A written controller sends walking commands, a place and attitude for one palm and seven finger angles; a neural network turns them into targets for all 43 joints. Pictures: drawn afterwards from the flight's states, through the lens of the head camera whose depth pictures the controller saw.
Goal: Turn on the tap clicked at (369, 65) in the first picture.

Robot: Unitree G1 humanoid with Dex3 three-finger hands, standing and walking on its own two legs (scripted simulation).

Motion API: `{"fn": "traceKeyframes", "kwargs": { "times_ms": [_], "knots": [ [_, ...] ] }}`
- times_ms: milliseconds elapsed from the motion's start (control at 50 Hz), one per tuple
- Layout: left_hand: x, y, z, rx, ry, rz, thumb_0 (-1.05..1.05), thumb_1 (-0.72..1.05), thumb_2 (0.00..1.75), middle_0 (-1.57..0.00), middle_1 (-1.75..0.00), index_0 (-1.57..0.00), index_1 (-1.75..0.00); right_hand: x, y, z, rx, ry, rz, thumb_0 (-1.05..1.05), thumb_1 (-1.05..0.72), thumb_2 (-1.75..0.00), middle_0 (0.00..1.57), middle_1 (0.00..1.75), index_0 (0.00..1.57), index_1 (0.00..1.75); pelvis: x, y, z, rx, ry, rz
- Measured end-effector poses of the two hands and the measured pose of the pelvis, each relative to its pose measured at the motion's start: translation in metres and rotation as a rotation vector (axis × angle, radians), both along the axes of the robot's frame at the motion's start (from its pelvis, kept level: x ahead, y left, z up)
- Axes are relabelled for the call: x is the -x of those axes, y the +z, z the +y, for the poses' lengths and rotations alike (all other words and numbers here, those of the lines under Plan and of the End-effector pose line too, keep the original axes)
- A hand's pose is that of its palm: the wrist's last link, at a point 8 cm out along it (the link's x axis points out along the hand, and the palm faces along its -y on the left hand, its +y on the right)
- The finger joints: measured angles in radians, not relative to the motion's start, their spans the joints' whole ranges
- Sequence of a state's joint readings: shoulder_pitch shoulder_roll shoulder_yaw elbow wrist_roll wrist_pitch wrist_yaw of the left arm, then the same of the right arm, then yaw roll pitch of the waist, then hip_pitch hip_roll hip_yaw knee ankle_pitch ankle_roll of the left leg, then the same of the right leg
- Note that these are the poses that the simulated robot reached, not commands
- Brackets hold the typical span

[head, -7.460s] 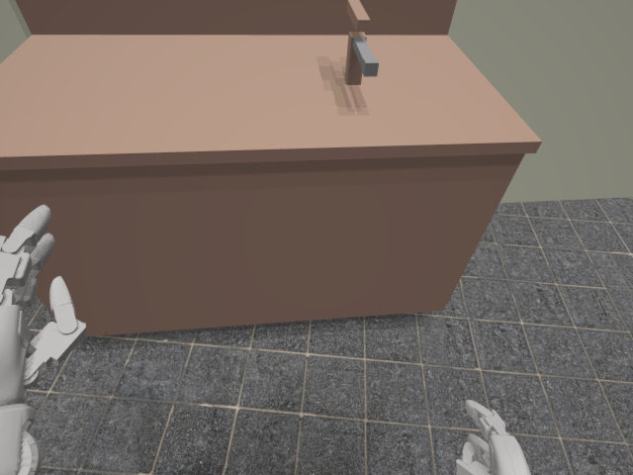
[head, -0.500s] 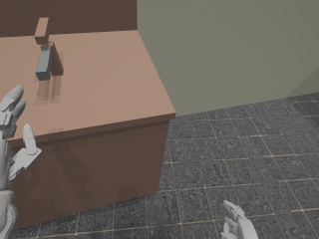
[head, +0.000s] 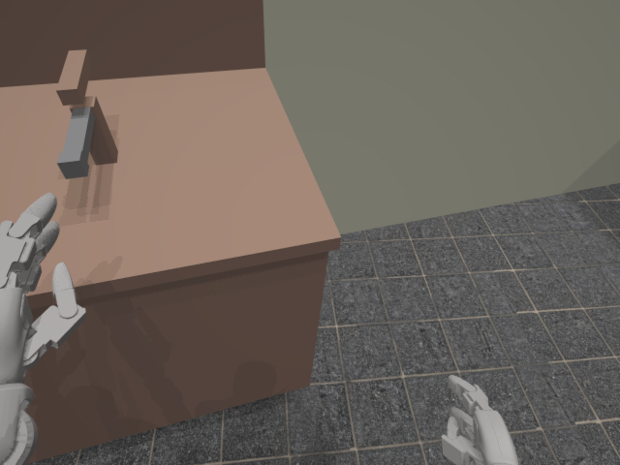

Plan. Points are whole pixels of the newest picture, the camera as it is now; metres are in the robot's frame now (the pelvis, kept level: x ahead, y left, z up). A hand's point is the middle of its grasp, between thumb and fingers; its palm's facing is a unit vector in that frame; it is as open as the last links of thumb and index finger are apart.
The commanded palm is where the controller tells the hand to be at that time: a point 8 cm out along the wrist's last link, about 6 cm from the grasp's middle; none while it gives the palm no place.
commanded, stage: come to a stop and stand still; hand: left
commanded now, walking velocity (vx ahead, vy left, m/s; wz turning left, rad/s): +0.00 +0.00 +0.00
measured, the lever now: (73, 164) +0.45 +0.38 +0.13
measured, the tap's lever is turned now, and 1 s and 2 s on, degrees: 0 0 2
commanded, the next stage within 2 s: look again from close up in 0.22 s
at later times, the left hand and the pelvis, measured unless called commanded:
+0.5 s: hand (93, 319) +0.21 +0.23 +0.15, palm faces +0.39 -0.85 -0.36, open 7.5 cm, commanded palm +0.16 +0.26 +0.17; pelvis +0.00 -0.02 +0.00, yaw +1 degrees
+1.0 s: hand (74, 320) +0.21 +0.25 +0.14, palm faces +0.41 -0.85 -0.34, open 7.5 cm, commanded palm +0.16 +0.28 +0.17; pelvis +0.01 +0.00 -0.01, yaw +1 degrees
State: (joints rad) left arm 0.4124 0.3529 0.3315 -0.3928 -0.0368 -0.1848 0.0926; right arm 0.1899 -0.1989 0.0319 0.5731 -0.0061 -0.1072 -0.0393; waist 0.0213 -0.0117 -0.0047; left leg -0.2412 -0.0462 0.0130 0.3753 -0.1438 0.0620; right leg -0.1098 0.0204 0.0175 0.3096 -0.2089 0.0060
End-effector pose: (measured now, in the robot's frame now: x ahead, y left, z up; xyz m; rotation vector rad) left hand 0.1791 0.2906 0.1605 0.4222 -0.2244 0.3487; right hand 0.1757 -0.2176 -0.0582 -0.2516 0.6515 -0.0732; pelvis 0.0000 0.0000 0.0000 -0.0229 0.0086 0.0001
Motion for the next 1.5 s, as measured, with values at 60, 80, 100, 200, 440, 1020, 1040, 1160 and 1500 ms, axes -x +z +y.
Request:
{"fn": "traceKeyframes", "kwargs": {
  "times_ms": [60, 80, 100, 200, 440, 1020, 1040, 1160, 1500],
  "knots": [
    [-0.001, -0.003, -0.001, 0.007, 0.012, 0.023, 0.01, 0.89, 0.9, -0.21, -0.3, -0.2, -0.3, 0.002, -0.003, -0.007, 0.005, -0.01, 0.027, 0.01, -0.9, -0.9, 0.2, 0.3, 0.2, 0.3, -0.003, 0.0, -0.004, 0.0, 0.004, 0.0],
    [-0.001, -0.003, -0.002, 0.008, 0.015, 0.023, 0.01, 0.89, 0.9, -0.21, -0.3, -0.21, -0.3, 0.003, -0.005, -0.009, 0.007, -0.012, 0.036, 0.01, -0.9, -0.9, 0.2, 0.3, 0.2, 0.3, -0.003, 0.0, -0.005, -0.001, 0.005, 0.0],
    [-0.001, -0.002, -0.003, 0.009, 0.015, 0.021, 0.01, 0.89, 0.9, -0.21, -0.3, -0.21, -0.3, 0.003, -0.006, -0.01, 0.008, -0.013, 0.043, 0.01, -0.9, -0.9, 0.2, 0.3, 0.2, 0.3, -0.004, 0.0, -0.006, -0.001, 0.007, -0.001],
    [-0.001, 0.008, -0.013, -0.003, 0.005, -0.014, 0.01, 0.89, 0.9, -0.21, -0.3, -0.2, -0.3, 0.006, -0.01, -0.015, 0.003, -0.016, 0.064, 0.01, -0.9, -0.9, 0.2, 0.3, 0.2, 0.3, -0.005, 0.0, -0.01, -0.003, 0.012, -0.005],
    [0.006, 0.004, -0.017, 0.007, 0.032, 0.031, 0.01, 0.89, 0.9, -0.21, -0.3, -0.21, -0.3, 0.01, -0.015, -0.019, -0.032, -0.035, 0.066, 0.01, -0.9, -0.9, 0.2, 0.3, 0.2, 0.3, -0.003, 0.001, -0.017, -0.002, 0.012, -0.006],
    [0.005, -0.006, 0.004, 0.022, 0.044, 0.005, 0.01, 0.89, 0.9, -0.21, -0.3, -0.2, -0.3, 0.006, -0.02, -0.009, 0.007, -0.047, 0.071, 0.01, -0.9, -0.9, 0.2, 0.3, 0.2, 0.3, -0.013, -0.008, 0.003, 0.007, 0.024, -0.008],
    [0.002, -0.006, 0.006, 0.02, 0.045, -0.002, 0.01, 0.89, 0.9, -0.21, -0.3, -0.2, -0.3, 0.005, -0.021, -0.008, 0.009, -0.048, 0.076, 0.01, -0.9, -0.9, 0.2, 0.3, 0.2, 0.3, -0.015, -0.009, 0.004, 0.004, 0.024, -0.008],
    [-0.021, 0.004, 0.009, -0.033, 0.037, -0.051, 0.01, 0.89, 0.9, -0.21, -0.3, -0.2, -0.3, -0.005, -0.032, 0.001, -0.01, -0.047, 0.083, 0.01, -0.9, -0.9, 0.2, 0.3, 0.2, 0.3, -0.029, -0.015, 0.008, -0.017, 0.019, -0.001],
    [-0.091, -0.006, 0.048, -0.065, 0.012, -0.109, 0.01, 0.88, 0.9, -0.21, -0.3, -0.21, -0.3, -0.071, -0.051, 0.034, -0.011, -0.079, 0.097, 0.01, -0.9, -0.9, 0.2, 0.3, 0.2, 0.3, -0.086, -0.035, 0.048, -0.036, 0.007, -0.058]
  ]
}}
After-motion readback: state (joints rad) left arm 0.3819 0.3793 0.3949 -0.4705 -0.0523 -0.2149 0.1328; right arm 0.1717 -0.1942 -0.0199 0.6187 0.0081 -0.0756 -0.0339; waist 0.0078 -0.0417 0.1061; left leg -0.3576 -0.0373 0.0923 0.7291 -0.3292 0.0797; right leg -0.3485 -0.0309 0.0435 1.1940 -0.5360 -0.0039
